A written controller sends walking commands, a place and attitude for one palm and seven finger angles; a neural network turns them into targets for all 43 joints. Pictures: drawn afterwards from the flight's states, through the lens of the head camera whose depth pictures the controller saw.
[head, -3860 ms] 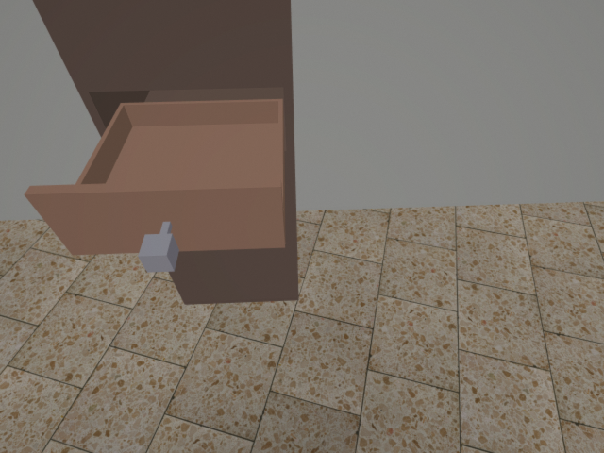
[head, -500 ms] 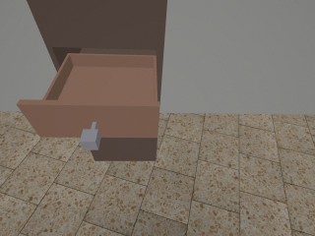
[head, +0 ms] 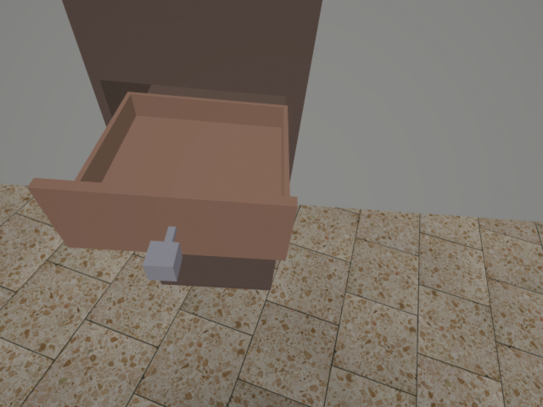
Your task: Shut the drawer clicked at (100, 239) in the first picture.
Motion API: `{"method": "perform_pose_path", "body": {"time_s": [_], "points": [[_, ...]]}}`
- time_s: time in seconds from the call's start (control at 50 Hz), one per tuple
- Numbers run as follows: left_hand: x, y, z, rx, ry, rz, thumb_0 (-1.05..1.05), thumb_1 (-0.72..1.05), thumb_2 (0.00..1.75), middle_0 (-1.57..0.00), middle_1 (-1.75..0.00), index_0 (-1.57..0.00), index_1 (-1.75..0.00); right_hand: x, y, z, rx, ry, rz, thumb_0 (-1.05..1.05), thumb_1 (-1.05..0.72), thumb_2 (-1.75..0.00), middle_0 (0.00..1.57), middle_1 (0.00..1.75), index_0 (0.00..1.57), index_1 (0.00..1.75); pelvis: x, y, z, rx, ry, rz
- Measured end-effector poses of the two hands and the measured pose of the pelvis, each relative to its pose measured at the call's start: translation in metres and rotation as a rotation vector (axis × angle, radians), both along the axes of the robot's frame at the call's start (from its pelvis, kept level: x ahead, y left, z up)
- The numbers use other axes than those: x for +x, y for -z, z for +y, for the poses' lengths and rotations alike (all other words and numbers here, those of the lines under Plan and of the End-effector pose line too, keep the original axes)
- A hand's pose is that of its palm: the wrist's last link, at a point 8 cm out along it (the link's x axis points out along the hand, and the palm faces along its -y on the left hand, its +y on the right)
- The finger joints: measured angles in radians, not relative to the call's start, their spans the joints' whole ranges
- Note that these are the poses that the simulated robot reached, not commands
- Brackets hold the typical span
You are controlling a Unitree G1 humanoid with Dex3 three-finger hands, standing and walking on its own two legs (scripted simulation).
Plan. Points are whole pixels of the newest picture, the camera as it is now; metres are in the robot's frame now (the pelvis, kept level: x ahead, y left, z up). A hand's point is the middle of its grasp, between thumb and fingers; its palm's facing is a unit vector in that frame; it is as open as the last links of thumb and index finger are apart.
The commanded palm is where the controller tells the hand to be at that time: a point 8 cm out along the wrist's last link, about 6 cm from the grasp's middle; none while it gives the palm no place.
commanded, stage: come to a stop and stand still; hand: left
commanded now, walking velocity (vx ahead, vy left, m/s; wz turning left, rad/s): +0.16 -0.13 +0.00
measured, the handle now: (166, 249) +0.33 +0.18 +0.03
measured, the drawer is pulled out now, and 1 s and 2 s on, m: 0.30 0.30 0.30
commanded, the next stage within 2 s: look again from close up in 1.08 s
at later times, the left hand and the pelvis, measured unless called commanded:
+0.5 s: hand out of the picture +0.13 +0.13 -0.16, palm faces +0.06 -0.97 -0.22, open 7.3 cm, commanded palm none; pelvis +0.04 -0.05 +0.00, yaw +4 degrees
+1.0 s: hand out of the picture -0.03 +0.14 -0.16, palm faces +0.06 -0.97 -0.22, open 7.3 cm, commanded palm none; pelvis +0.00 -0.03 +0.01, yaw +2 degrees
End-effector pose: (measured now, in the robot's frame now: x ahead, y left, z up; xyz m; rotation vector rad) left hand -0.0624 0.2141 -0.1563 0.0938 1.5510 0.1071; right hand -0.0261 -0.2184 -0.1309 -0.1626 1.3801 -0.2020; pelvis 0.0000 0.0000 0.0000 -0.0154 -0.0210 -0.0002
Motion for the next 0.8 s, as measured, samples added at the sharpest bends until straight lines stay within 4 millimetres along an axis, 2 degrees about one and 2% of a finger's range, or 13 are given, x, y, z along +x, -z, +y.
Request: {"method": "perform_pose_path", "body": {"time_s": [0.1,0.2,0.3,0.38,0.48,0.56,0.62,0.68,0.8], "points": [[0.062,-0.013,0.001,0.006,0.006,-0.12,0.0,0.91,0.9,-0.2,-0.3,-0.2,-0.3,-0.016,-0.013,0.013,0.032,0.017,0.086,0.0,-0.91,-0.9,0.2,0.3,0.2,0.3,0.014,-0.014,-0.003,-0.009,-0.015,0.007],[0.122,-0.022,0.001,0.049,0.013,-0.227,0.01,0.94,0.9,-0.2,-0.3,-0.2,-0.3,-0.023,-0.015,0.015,0.067,0.023,0.168,0.0,-0.91,-0.9,0.2,0.3,0.2,0.3,0.027,-0.018,-0.013,-0.01,-0.031,0.004],[0.171,-0.026,-0.012,0.081,0.042,-0.31,0.01,0.93,0.9,-0.2,-0.3,-0.2,-0.3,-0.008,-0.002,-0.001,0.092,0.046,0.185,0.01,-0.91,-0.9,0.2,0.3,0.2,0.3,0.043,-0.011,-0.03,0.007,-0.036,-0.009],[0.193,-0.02,-0.025,0.113,0.057,-0.361,0.0,0.92,0.9,-0.2,-0.3,-0.2,-0.3,0.018,0.02,-0.027,0.094,0.06,0.15,0.01,-0.91,-0.9,0.2,0.3,0.2,0.3,0.053,0.005,-0.046,0.032,-0.037,0.0],[0.189,-0.023,-0.034,0.111,0.034,-0.392,0.0,0.92,0.9,-0.2,-0.3,-0.2,-0.3,0.063,0.021,-0.055,0.039,0.003,0.053,0.01,-0.91,-0.9,0.2,0.3,0.2,0.3,0.04,0.005,-0.048,0.035,-0.069,0.002],[0.167,-0.021,-0.026,0.106,0.003,-0.393,0.0,0.91,0.9,-0.2,-0.3,-0.2,-0.3,0.098,0.01,-0.067,-0.006,-0.059,-0.059,0.0,-0.91,-0.9,0.19,0.3,0.2,0.3,0.024,0.004,-0.043,0.046,-0.071,0.005],[0.145,-0.013,-0.013,0.1,-0.013,-0.371,0.0,0.91,0.9,-0.2,-0.3,-0.2,-0.3,0.113,-0.001,-0.065,-0.037,-0.085,-0.155,0.0,-0.91,-0.9,0.19,0.3,0.2,0.3,0.014,0.006,-0.034,0.046,-0.059,0.005],[0.123,-0.007,0.001,0.093,-0.032,-0.328,0.0,0.91,0.9,-0.2,-0.3,-0.2,-0.3,0.108,-0.007,-0.057,-0.059,-0.093,-0.205,0.0,-0.92,-0.9,0.19,0.3,0.2,0.3,0.006,0.007,-0.025,0.033,-0.052,-0.005],[0.078,-0.022,0.011,0.093,-0.069,-0.264,0.0,0.91,0.9,-0.2,-0.3,-0.2,-0.3,0.079,-0.015,-0.031,-0.009,-0.11,-0.138,0.0,-0.91,-0.9,0.19,0.3,0.2,0.3,0.004,-0.011,-0.021,0.008,-0.063,0.008]]}}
